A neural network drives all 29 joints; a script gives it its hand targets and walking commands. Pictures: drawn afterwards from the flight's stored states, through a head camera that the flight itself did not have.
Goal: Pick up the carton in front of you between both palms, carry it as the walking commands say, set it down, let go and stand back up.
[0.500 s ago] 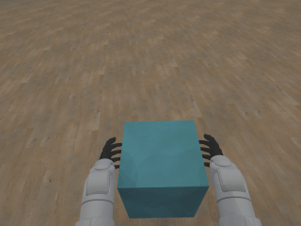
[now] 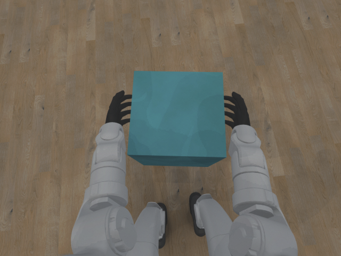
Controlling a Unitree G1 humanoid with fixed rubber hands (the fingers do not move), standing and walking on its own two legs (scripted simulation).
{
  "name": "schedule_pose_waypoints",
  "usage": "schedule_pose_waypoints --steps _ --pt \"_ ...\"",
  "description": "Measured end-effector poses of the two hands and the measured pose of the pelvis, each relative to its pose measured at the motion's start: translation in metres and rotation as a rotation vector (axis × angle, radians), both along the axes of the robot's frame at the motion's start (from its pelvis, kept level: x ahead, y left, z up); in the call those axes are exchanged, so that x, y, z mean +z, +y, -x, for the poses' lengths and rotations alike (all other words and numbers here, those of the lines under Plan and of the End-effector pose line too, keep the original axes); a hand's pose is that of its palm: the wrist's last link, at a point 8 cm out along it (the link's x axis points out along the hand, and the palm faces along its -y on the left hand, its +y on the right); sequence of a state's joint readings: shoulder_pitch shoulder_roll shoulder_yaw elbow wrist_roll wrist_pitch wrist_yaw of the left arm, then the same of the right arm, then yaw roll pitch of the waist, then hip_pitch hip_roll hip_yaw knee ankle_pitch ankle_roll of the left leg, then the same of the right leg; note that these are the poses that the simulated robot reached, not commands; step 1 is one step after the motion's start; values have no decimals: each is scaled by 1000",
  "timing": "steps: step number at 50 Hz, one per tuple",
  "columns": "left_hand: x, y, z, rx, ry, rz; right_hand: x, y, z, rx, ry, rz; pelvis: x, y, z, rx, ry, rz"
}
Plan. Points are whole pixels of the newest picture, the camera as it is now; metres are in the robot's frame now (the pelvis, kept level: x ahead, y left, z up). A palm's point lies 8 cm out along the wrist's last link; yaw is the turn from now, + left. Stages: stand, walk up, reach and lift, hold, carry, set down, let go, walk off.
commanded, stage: set down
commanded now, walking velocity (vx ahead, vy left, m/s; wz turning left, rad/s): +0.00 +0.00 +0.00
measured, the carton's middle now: (176, 126) +0.42 -0.01 -0.15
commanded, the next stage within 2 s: none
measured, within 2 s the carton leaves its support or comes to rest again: rests again in 1.74 s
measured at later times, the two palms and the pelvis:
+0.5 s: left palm (134, 116) +0.48 +0.12 -0.21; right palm (229, 124) +0.43 -0.18 -0.21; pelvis +0.00 +0.01 -0.12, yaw +1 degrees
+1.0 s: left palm (148, 118) +0.52 +0.09 -0.36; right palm (225, 129) +0.46 -0.20 -0.36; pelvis -0.03 +0.01 -0.24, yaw +1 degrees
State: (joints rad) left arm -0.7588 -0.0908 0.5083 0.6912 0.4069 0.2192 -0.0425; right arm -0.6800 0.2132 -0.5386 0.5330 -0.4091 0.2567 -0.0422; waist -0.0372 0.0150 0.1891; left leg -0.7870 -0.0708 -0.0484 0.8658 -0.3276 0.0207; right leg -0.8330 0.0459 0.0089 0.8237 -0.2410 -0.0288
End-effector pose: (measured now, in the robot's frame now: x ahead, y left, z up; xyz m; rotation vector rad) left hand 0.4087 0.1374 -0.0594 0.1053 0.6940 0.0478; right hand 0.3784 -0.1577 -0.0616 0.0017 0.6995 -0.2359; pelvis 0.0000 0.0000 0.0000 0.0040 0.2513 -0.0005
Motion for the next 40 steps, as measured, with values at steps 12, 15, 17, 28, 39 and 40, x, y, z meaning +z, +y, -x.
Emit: schedule_pose_waypoints --steps 12,15,17,28,39,40 --pt "-80 -10 -41 -13 -59 59 -79 -9 -28 -70 -71 -37 -65 4 -3 10 305 3" --pt "-88 -12 -50 -14 -44 64 -88 -11 -35 -83 -58 -44 -77 6 -5 9 342 5" --pt "-96 -14 -54 -18 -30 63 -96 -13 -38 -87 -44 -45 -84 7 -6 9 365 6" --pt "-169 -24 -73 -47 -4 56 -166 -22 -51 -97 -17 -24 -137 13 1 13 490 6" --pt "-239 -36 -94 -79 -4 53 -234 -33 -67 -121 -17 -23 -196 14 16 23 524 14" --pt "-245 -37 -96 -82 -1 52 -240 -34 -68 -123 -15 -23 -200 14 18 23 524 14"
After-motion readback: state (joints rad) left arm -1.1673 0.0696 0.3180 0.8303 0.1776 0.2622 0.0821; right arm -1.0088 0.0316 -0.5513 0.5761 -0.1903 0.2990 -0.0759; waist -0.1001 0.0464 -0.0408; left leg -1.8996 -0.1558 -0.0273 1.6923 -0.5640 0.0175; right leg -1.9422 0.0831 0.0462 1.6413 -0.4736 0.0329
